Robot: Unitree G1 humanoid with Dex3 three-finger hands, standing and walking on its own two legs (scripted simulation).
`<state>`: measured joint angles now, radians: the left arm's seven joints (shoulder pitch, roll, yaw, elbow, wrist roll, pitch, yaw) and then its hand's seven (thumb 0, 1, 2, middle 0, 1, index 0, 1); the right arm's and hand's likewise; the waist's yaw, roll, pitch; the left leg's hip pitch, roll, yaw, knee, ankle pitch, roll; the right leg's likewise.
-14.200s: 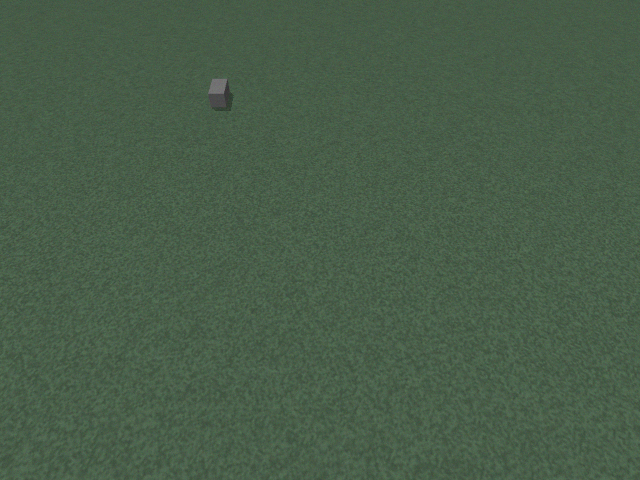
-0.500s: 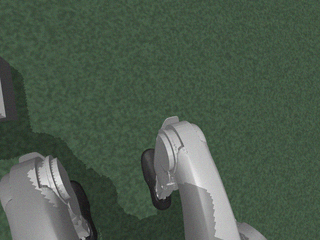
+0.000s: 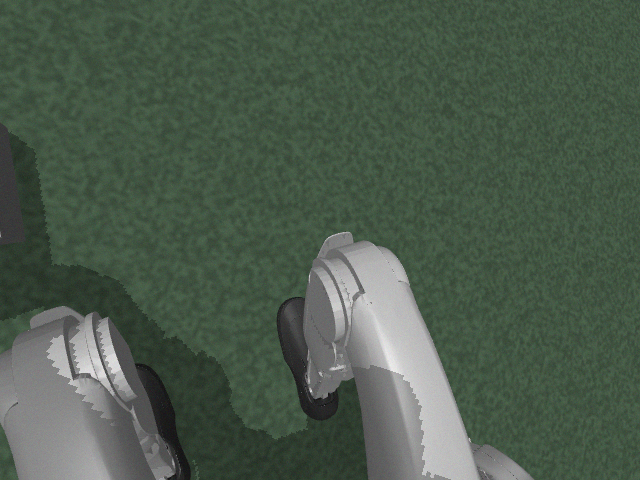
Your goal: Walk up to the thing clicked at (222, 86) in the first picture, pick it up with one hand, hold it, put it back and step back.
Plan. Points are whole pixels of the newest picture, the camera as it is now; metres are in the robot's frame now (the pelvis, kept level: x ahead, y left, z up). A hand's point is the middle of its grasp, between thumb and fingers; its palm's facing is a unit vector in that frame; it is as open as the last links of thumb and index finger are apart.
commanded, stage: rise first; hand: left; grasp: from above
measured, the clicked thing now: out of the picture +0.48 +0.32 -0.29
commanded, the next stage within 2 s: none
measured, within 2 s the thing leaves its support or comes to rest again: neither
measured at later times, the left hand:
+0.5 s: hand out of the picture +0.43 +0.37 -0.19, palm faces +0.10 -0.45 -0.89, open 12.5 cm
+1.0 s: hand out of the picture +0.43 +0.37 -0.19, palm faces +0.10 -0.45 -0.89, open 12.2 cm
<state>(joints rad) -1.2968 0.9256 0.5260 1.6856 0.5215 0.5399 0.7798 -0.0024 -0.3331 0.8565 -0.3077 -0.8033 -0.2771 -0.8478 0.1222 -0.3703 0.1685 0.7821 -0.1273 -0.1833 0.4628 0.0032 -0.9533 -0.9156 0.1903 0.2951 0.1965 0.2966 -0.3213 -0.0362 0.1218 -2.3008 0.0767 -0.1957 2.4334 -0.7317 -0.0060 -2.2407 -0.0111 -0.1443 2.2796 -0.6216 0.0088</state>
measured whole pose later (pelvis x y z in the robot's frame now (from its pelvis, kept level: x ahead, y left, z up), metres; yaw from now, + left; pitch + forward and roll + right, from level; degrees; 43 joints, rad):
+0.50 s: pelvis +0.00 +0.00 +0.00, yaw +0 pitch +33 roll -11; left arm -1.30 0.94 0.51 1.68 0.53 0.54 0.76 0.00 -0.26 0.80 -0.37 -0.73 -0.34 -0.78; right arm 0.12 -0.37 0.18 0.79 -0.13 -0.20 0.46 0.00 -0.95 -0.91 0.19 0.29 0.20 0.30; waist -0.32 -0.04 0.12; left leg -2.30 0.08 -0.20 2.44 -0.73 0.00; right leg -2.24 -0.01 -0.15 2.28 -0.62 0.01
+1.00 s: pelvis +0.00 +0.00 +0.00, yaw +0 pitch +32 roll -11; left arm -1.32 0.97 0.51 1.70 0.53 0.54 0.77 0.00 -0.22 0.77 -0.41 -0.68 -0.38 -0.73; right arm 0.12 -0.38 0.20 0.79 -0.13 -0.20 0.45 0.00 -0.95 -0.91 0.19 0.29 0.20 0.30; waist -0.34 -0.05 0.14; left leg -2.30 0.07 -0.21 2.44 -0.73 -0.01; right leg -2.24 -0.01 -0.15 2.28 -0.62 0.01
